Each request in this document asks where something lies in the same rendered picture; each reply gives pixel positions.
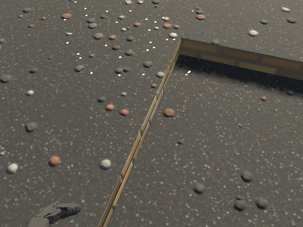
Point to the left robot hand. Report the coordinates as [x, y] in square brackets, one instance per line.
[52, 213]

